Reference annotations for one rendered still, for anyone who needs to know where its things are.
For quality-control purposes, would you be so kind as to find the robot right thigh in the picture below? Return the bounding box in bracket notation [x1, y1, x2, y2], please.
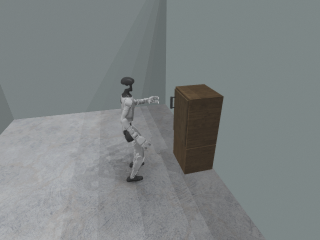
[125, 131, 144, 159]

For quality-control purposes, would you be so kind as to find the robot left forearm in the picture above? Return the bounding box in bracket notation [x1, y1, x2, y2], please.
[135, 98, 149, 105]

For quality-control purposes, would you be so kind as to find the left robot hand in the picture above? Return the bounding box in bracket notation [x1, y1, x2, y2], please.
[148, 96, 159, 104]

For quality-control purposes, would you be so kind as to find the right robot upper arm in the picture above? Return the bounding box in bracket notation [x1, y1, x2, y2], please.
[120, 98, 133, 123]

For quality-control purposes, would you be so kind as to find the robot right foot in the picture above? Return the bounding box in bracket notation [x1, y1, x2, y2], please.
[126, 175, 143, 182]

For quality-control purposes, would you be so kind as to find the robot right forearm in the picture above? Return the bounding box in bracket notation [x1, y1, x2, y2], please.
[122, 119, 140, 139]

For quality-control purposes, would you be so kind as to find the cupboard door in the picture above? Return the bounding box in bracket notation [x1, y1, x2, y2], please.
[173, 89, 189, 147]

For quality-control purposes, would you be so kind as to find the handle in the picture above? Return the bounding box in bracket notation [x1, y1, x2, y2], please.
[170, 96, 175, 109]

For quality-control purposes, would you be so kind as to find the right robot hand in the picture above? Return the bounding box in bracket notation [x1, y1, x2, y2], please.
[136, 136, 151, 149]

